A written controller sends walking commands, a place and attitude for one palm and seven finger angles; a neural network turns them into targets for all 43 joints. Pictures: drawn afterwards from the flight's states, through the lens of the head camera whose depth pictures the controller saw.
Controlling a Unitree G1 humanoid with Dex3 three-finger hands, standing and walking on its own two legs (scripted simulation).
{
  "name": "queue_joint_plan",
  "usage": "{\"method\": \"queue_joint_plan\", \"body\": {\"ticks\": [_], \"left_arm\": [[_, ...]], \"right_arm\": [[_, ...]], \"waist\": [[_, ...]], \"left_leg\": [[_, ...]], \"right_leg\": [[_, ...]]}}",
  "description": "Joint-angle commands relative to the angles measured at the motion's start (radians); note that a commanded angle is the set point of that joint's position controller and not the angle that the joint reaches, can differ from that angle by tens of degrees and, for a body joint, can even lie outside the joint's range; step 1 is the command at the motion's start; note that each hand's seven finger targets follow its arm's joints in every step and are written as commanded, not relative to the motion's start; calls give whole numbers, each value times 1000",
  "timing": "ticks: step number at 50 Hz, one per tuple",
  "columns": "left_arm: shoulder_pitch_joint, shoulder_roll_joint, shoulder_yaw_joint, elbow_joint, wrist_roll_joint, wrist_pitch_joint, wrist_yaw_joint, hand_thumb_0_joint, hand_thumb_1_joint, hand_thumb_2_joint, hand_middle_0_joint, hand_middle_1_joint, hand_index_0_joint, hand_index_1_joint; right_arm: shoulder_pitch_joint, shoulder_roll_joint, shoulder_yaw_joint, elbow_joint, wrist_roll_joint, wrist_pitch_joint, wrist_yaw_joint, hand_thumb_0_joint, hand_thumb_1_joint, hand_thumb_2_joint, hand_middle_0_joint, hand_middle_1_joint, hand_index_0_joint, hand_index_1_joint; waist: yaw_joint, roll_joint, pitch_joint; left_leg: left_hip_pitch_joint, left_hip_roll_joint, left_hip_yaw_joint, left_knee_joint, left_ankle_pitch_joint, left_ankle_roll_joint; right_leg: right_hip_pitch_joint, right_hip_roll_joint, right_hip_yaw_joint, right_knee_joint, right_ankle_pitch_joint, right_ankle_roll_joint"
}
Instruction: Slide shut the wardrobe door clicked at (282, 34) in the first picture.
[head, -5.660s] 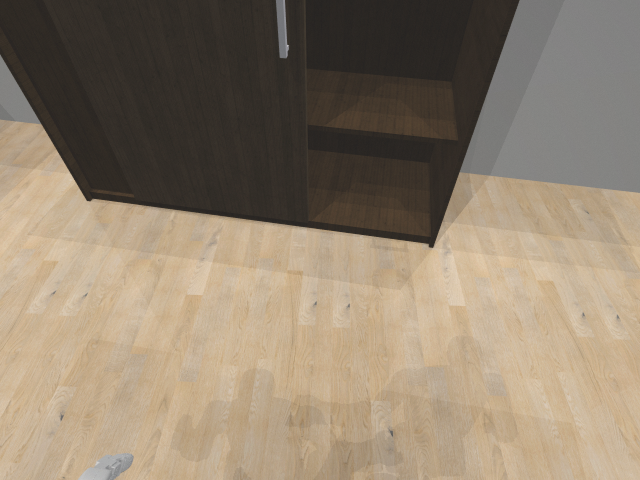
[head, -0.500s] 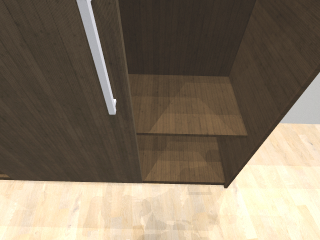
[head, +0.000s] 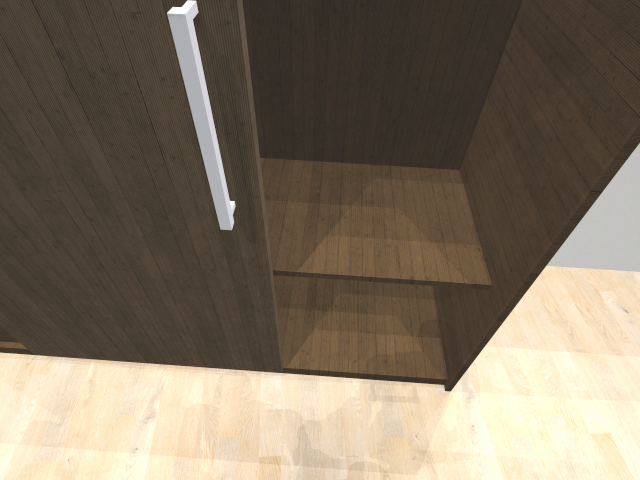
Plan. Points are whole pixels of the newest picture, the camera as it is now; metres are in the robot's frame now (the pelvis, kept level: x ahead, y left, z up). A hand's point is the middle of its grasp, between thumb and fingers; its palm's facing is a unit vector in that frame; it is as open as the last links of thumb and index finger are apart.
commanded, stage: come to a stop and stand still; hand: left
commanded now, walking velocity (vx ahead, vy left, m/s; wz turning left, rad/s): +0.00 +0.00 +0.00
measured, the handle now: (212, 135) +0.52 +0.18 +0.16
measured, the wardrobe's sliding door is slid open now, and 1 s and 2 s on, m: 0.52 0.52 0.52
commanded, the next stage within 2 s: look again from close up in 1.00 s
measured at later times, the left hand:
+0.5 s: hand out of the picture +0.00 +0.17 -0.18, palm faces +0.01 -0.99 -0.15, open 7.4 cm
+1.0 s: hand out of the picture +0.01 +0.20 -0.18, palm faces +0.00 -0.99 -0.17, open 7.4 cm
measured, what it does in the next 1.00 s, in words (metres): stands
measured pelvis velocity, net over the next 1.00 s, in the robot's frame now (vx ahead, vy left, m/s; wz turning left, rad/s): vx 0.03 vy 0.04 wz -0.03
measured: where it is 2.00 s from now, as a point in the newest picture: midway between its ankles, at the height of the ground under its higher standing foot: outside the picture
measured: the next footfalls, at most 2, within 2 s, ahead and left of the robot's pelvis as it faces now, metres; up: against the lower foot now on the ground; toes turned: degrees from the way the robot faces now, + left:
none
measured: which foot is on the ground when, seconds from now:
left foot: down 0.00-1.00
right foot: down 0.00-1.00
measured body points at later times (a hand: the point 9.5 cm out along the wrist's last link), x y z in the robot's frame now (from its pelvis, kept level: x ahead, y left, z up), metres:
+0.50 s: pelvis +0.02 +0.02 +0.00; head +0.03 +0.03 +0.45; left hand +0.00 +0.22 -0.16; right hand +0.02 -0.21 -0.15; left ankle +0.06 +0.10 -0.74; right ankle -0.02 -0.11 -0.74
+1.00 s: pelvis +0.03 +0.04 +0.00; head +0.04 +0.05 +0.45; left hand +0.01 +0.25 -0.16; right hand +0.01 -0.18 -0.16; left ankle +0.06 +0.10 -0.74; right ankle -0.02 -0.11 -0.74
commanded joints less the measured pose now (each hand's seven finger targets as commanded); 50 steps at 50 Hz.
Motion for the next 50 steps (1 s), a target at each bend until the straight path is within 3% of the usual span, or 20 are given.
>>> {"method": "queue_joint_plan", "body": {"ticks": [1,12,19,33,37,46,50], "left_arm": [[46,99,25,-20,1,-30,13,0,900,900,-200,-300,-200,-300],[126,66,16,65,2,-33,23,0,900,900,-200,-300,-200,-300],[138,47,15,86,3,-28,25,0,900,900,-200,-300,-200,-300],[133,41,20,94,5,-19,26,0,900,900,-200,-300,-200,-300],[132,42,20,94,7,-16,25,0,900,900,-200,-300,-200,-300],[146,35,23,103,7,-14,25,0,900,900,-200,-300,-200,-300],[151,31,22,109,7,-12,26,0,900,900,-200,-300,-200,-300]], "right_arm": [[33,-103,-13,-8,3,-15,-9,0,-900,-900,200,300,200,300],[45,-87,-4,66,11,-15,-17,0,-900,-900,200,300,200,300],[62,-79,-2,86,10,-14,-18,0,-900,-900,200,300,200,300],[95,-76,-3,94,8,-21,-22,0,-900,-900,200,300,200,300],[102,-81,-4,95,9,-20,-21,0,-900,-900,200,300,200,300],[118,-78,-6,97,7,-23,-25,0,-900,-900,200,300,200,300],[123,-76,-7,97,8,-22,-26,0,-900,-900,200,300,200,300]], "waist": [[2,-24,8],[12,-15,16],[13,-13,48],[19,-2,41],[21,-12,64],[17,-1,29],[15,7,47]], "left_leg": [[88,83,-109,-75,4,-1],[109,89,-100,-84,59,4],[92,88,-105,-110,11,3],[102,97,-119,-149,38,9],[84,100,-130,-177,-22,9],[138,103,-129,-192,20,8],[136,104,-128,-206,-3,4]], "right_leg": [[-92,-119,128,-143,51,-12],[-41,-116,108,-139,126,-7],[-49,-113,101,-137,78,-6],[-22,-113,78,-114,96,2],[-30,-110,75,-116,70,4],[-28,-113,69,-107,95,8],[-39,-112,67,-108,83,9]]}}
